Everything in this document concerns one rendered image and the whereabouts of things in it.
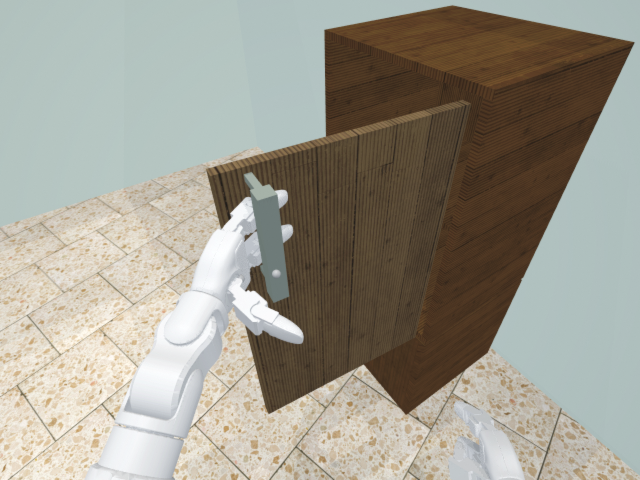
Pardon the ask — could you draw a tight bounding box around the robot right hand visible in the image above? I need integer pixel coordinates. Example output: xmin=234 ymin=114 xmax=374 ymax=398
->
xmin=448 ymin=401 xmax=525 ymax=480

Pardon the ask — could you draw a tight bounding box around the left robot forearm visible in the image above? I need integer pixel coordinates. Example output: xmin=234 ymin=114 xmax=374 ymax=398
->
xmin=84 ymin=291 xmax=229 ymax=480

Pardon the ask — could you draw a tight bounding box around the robot left hand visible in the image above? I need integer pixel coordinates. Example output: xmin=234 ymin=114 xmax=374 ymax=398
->
xmin=190 ymin=190 xmax=304 ymax=344

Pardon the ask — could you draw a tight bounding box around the handle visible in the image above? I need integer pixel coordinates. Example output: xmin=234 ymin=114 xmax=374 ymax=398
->
xmin=244 ymin=172 xmax=289 ymax=303

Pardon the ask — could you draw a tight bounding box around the cupboard door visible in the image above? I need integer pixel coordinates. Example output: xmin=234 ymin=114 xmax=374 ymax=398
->
xmin=206 ymin=100 xmax=471 ymax=414

